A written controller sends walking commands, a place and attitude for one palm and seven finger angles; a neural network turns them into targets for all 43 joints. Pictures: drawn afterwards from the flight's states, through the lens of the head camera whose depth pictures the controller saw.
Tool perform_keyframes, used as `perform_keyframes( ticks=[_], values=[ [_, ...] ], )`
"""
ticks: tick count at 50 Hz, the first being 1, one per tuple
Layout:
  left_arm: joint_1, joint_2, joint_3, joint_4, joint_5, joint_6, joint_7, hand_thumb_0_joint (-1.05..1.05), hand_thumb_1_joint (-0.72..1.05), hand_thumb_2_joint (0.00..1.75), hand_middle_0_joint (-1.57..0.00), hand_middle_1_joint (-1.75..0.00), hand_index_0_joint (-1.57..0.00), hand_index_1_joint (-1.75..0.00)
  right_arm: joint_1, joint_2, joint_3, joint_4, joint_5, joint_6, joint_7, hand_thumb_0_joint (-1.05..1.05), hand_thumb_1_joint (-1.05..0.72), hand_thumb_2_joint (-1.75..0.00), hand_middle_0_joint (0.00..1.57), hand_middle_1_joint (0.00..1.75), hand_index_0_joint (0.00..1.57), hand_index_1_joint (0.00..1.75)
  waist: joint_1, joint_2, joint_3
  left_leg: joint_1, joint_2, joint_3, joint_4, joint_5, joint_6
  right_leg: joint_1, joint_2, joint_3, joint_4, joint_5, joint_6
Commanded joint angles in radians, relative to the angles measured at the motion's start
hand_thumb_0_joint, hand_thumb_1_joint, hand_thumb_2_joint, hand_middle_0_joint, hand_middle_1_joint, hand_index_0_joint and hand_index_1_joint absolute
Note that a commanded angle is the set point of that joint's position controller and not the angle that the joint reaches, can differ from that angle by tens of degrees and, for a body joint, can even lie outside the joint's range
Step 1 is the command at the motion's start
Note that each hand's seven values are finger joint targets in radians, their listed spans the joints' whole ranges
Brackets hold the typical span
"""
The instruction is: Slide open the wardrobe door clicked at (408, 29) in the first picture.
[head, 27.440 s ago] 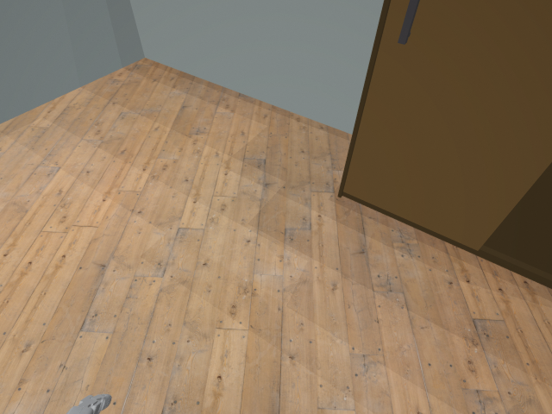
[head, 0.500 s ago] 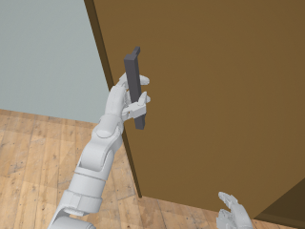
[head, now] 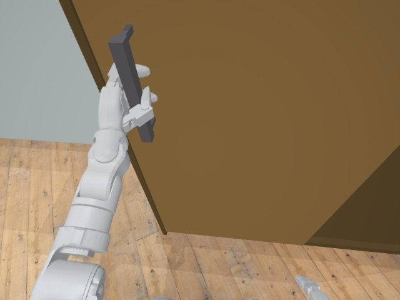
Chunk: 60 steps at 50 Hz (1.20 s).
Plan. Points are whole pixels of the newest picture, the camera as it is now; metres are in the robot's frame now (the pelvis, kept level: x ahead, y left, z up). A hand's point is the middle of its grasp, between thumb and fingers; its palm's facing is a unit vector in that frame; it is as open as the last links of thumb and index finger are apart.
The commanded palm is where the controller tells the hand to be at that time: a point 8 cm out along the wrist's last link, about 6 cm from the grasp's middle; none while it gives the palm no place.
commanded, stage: step sideways, sliding the door along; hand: left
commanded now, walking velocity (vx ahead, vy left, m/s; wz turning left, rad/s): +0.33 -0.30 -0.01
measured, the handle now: (139, 91) +0.45 +0.16 +0.18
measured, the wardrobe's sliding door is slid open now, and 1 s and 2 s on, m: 0.00 0.09 0.27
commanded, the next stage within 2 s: none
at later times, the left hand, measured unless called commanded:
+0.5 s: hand (155, 107) +0.41 +0.12 +0.18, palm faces +0.37 -0.93 -0.07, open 6.4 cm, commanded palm +0.37 +0.09 +0.17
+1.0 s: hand (195, 108) +0.40 +0.05 +0.18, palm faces +0.38 -0.92 +0.06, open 6.7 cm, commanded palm +0.37 +0.00 +0.16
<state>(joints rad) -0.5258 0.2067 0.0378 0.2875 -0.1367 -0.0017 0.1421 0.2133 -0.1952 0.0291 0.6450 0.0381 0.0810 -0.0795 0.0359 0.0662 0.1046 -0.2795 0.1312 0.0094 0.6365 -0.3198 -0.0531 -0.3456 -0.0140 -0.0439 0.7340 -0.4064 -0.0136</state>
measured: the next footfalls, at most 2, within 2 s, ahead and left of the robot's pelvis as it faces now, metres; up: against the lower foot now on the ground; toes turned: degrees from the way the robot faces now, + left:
right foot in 0.02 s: +0.08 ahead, -0.14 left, +0.00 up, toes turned -3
left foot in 0.22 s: +0.06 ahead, +0.10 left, +0.00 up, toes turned +10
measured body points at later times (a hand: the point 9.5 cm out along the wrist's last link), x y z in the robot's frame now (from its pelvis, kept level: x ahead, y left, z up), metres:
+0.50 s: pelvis +0.06 -0.11 +0.01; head +0.16 -0.08 +0.45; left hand +0.38 +0.17 +0.18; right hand +0.32 -0.25 -0.09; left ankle +0.02 +0.09 -0.72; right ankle +0.14 -0.29 -0.68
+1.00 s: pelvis +0.13 -0.14 +0.02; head +0.21 -0.10 +0.46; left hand +0.38 +0.10 +0.18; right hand +0.35 -0.31 -0.07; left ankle +0.08 -0.06 -0.72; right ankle +0.12 -0.30 -0.63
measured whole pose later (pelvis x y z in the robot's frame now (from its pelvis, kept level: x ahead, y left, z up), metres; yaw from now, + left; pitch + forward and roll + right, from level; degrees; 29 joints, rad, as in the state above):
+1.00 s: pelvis +0.13 -0.14 +0.02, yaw +5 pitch -1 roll -4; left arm 0.01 0.05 -0.04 -0.45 -0.01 -0.06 0.20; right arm 0.18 -0.18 0.00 0.52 0.03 -0.16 0.03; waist 0.15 0.03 0.21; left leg -0.16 0.10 0.14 0.52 -0.35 0.02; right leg -0.46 -0.05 -0.07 1.11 -0.41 0.02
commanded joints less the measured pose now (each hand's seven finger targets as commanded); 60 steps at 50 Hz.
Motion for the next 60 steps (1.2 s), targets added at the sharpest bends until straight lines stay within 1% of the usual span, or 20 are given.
perform_keyframes(
  ticks=[1, 2, 3, 7, 9, 10, 11, 14, 18, 24, 27, 29, 30, 32, 36, 38, 39, 40, 46, 60],
  values=[
    [-0.507, -0.09, -0.204, -0.319, 0.05, -0.107, -0.07, 0.0, 0.9, 0.9, -0.45, -1.4, -0.45, -1.4, -0.202, -0.085, -0.035, -0.175, 0.025, -0.078, -0.021, 0.0, -0.9, -0.9, 0.2, 0.3, 0.2, 0.3, -0.047, -0.184, -0.316, -0.217, -0.03, 0.096, 0.23, -0.23, 0.084, 0.306, -0.157, 0.213, -0.376, -0.088, -0.072],
    [-0.517, -0.073, -0.19, -0.328, 0.057, -0.108, -0.061, 0.0, 0.9, 0.9, -0.45, -1.4, -0.45, -1.4, -0.232, -0.077, -0.035, -0.179, 0.012, -0.091, -0.028, 0.0, -0.9, -0.9, 0.2, 0.3, 0.2, 0.3, -0.023, -0.379, -0.262, -0.341, -0.121, 0.023, 0.478, -0.313, 0.063, 0.27, -0.313, 0.512, -0.533, -0.089, -0.168],
    [-0.499, -0.076, -0.187, -0.322, 0.06, -0.105, -0.052, 0.0, 0.9, 0.9, -0.45, -1.4, -0.45, -1.4, -0.237, -0.102, -0.049, -0.148, 0.002, -0.108, -0.03, 0.0, -0.9, -0.9, 0.2, 0.3, 0.2, 0.3, -0.006, -0.327, -0.235, -0.361, -0.11, -0.038, 0.591, -0.305, 0.065, 0.273, -0.365, 0.538, -0.522, -0.003, -0.228],
    [-0.58, -0.195, -0.292, -0.461, 0.077, -0.174, -0.071, 0.0, 0.9, 0.9, -0.45, -1.4, -0.45, -1.4, -0.172, -0.086, -0.056, -0.118, -0.009, -0.126, -0.008, 0.0, -0.9, -0.9, 0.2, 0.3, 0.2, 0.3, -0.073, -0.191, -0.309, -0.074, -0.052, 0.014, 0.195, -0.121, 0.065, 0.272, -0.221, 0.139, -0.211, 0.565, -0.178],
    [-0.544, -0.212, -0.32, -0.489, 0.067, -0.202, -0.08, 0.0, 0.9, 0.9, -0.45, -1.4, -0.45, -1.4, -0.156, -0.106, -0.069, -0.129, -0.009, -0.119, -0.001, 0.0, -0.9, -0.9, 0.2, 0.3, 0.2, 0.3, -0.125, -0.05, -0.381, 0.35, 0.014, -0.03, -0.199, 0.244, 0.088, 0.014, -0.107, -0.027, 0.104, 0.425, -0.069],
    [-0.53, -0.207, -0.321, -0.537, 0.053, -0.213, -0.09, 0.0, 0.9, 0.9, -0.45, -1.4, -0.45, -1.4, -0.15, -0.171, -0.1, -0.152, -0.022, -0.12, 0.006, 0.0, -0.9, -0.9, 0.2, 0.3, 0.2, 0.3, -0.109, 0.202, -0.408, 0.582, 0.307, -0.437, -0.234, 0.531, 0.187, -0.32, -0.001, -0.013, 0.356, -0.037, -0.009],
    [-0.545, -0.2, -0.337, -0.564, 0.053, -0.215, -0.096, 0.0, 0.9, 0.9, -0.45, -1.4, -0.45, -1.4, -0.147, -0.16, -0.091, -0.161, -0.01, -0.127, 0.034, 0.0, -0.9, -0.9, 0.2, 0.3, 0.2, 0.3, -0.09, 0.173, -0.46, 0.604, 0.444, -0.629, -0.223, 0.573, 0.275, -0.368, -0.013, 0.128, 0.546, -0.131, -0.023],
    [-0.541, -0.166, -0.32, -0.647, 0.058, -0.219, -0.113, 0.0, 0.9, 0.9, -0.45, -1.4, -0.45, -1.4, -0.189, -0.137, -0.098, -0.166, -0.002, -0.119, 0.051, 0.0, -0.9, -0.9, 0.2, 0.3, 0.2, 0.3, -0.082, -0.02, -0.363, 0.522, 0.412, -0.404, -0.176, 0.659, 0.317, -0.424, -0.082, 0.155, 0.545, -0.084, 0.003],
    [-0.456, -0.139, -0.287, -0.666, 0.078, -0.193, -0.12, 0.0, 0.9, 0.9, -0.45, -1.4, -0.45, -1.4, -0.151, -0.157, -0.119, -0.176, -0.002, -0.127, 0.072, 0.0, -0.9, -0.9, 0.2, 0.3, 0.2, 0.3, -0.074, 0.147, -0.357, 0.475, 0.266, -0.094, -0.177, 0.727, 0.208, -0.316, -0.054, 0.046, 0.37, 0.037, 0.04],
    [-0.297, -0.099, -0.252, -0.71, 0.068, -0.173, -0.107, 0.0, 0.9, 0.9, -0.45, -1.4, -0.45, -1.4, -0.154, -0.124, -0.098, -0.243, 0.005, -0.188, 0.074, 0.0, -0.9, -0.9, 0.2, 0.3, 0.2, 0.3, -0.076, 0.317, -0.361, 0.451, 0.186, 0.104, -0.097, 0.835, 0.117, -0.046, 0.006, -0.08, -0.002, 0.165, 0.057],
    [-0.232, -0.048, -0.216, -0.759, 0.082, -0.174, -0.093, 0.0, 0.9, 0.9, -0.45, -1.4, -0.45, -1.4, -0.16, -0.103, -0.085, -0.249, 0.019, -0.218, 0.07, 0.0, -0.9, -0.9, 0.2, 0.3, 0.2, 0.3, -0.048, 0.114, -0.364, 0.313, 0.101, 0.098, 0.121, 0.583, 0.076, 0.22, 0.006, -0.083, -0.267, 0.499, 0.062],
    [-0.145, 0.048, -0.153, -0.762, 0.106, -0.16, -0.071, 0.0, 0.9, 0.9, -0.45, -1.4, -0.45, -1.4, -0.191, -0.061, -0.076, -0.234, 0.012, -0.226, 0.047, 0.0, -0.9, -0.9, 0.2, 0.3, 0.2, 0.3, -0.045, -0.276, -0.373, -0.057, -0.079, 0.102, 0.374, -0.142, 0.06, 0.443, -0.263, 0.212, -0.223, 1.311, -0.041],
    [-0.069, 0.07, -0.117, -0.773, 0.112, -0.151, -0.064, 0.0, 0.9, 0.9, -0.45, -1.4, -0.45, -1.4, -0.193, -0.065, -0.069, -0.217, -0.01, -0.235, 0.039, 0.0, -0.9, -0.9, 0.2, 0.3, 0.2, 0.3, -0.019, -0.335, -0.364, -0.149, -0.13, 0.007, 0.495, -0.384, 0.026, 0.415, -0.351, 0.309, -0.228, 1.487, -0.086],
    [-0.066, 0.034, -0.132, -0.929, 0.094, -0.18, -0.054, 0.0, 0.9, 0.9, -0.45, -1.4, -0.45, -1.4, -0.179, -0.078, -0.085, -0.206, 0.0, -0.237, 0.028, 0.0, -0.9, -0.9, 0.2, 0.3, 0.2, 0.3, -0.015, -0.436, -0.392, -0.194, -0.089, -0.062, 0.576, -0.392, 0.036, 0.464, -0.359, 0.323, -0.165, 1.413, -0.136],
    [-0.022, -0.096, -0.229, -1.024, 0.088, -0.24, -0.036, 0.0, 0.9, 0.9, -0.45, -1.4, -0.45, -1.4, -0.187, -0.086, -0.074, -0.186, -0.003, -0.248, 0.04, 0.0, -0.9, -0.9, 0.2, 0.3, 0.2, 0.3, -0.086, -0.224, -0.441, 0.099, -0.055, 0.024, -0.125, 0.092, 0.031, 0.325, -0.225, 0.113, 0.016, 1.071, -0.067],
    [-0.007, -0.142, -0.313, -1.085, 0.082, -0.268, -0.047, 0.0, 0.9, 0.9, -0.45, -1.4, -0.45, -1.4, -0.211, -0.15, -0.117, -0.243, -0.009, -0.245, 0.052, 0.0, -0.9, -0.9, 0.2, 0.3, 0.2, 0.3, -0.057, 0.151, -0.478, 0.544, 0.28, -0.237, -0.196, 0.985, 0.143, -0.152, -0.059, 0.02, 0.243, 0.066, 0.042],
    [0.048, -0.201, -0.365, -1.031, 0.101, -0.27, -0.06, 0.0, 0.9, 0.9, -0.45, -1.4, -0.45, -1.4, -0.164, -0.144, -0.123, -0.257, 0.004, -0.246, 0.083, 0.0, -0.9, -0.9, 0.2, 0.3, 0.2, 0.3, -0.042, 0.144, -0.531, 0.549, 0.342, -0.266, -0.122, 1.171, 0.232, -0.18, -0.056, 0.066, 0.39, -0.203, 0.026],
    [0.02, -0.187, -0.367, -1.009, 0.111, -0.268, -0.072, 0.0, 0.9, 0.9, -0.45, -1.4, -0.45, -1.4, -0.153, -0.162, -0.14, -0.262, 0.017, -0.263, 0.1, 0.0, -0.9, -0.9, 0.2, 0.3, 0.2, 0.3, -0.05, 0.042, -0.504, 0.515, 0.336, -0.156, -0.104, 1.023, 0.248, -0.205, -0.033, 0.091, 0.501, -0.162, 0.017],
    [0.119, -0.257, -0.472, -1.109, 0.119, -0.204, -0.076, 0.0, 0.9, 0.9, -0.45, -1.4, -0.45, -1.4, -0.127, -0.118, -0.086, -0.281, -0.004, -0.295, 0.107, 0.0, -0.9, -0.9, 0.2, 0.3, 0.2, 0.3, -0.061, 0.158, -0.344, 0.497, 0.177, 0.066, -0.158, 0.986, 0.126, -0.269, -0.033, -0.021, 0.441, -0.024, 0.039],
    [0.303, -0.144, -0.382, -1.132, 0.121, -0.187, -0.072, 0.0, 0.9, 0.9, -0.45, -1.4, -0.45, -1.4, -0.15, -0.08, -0.031, -0.306, -0.033, -0.257, 0.101, 0.0, -0.9, -0.9, 0.2, 0.3, 0.2, 0.3, -0.059, 0.127, -0.299, 0.518, 0.254, 0.084, -0.063, 1.148, 0.127, -0.103, -0.003, -0.038, -0.037, 0.181, 0.036]
  ],
)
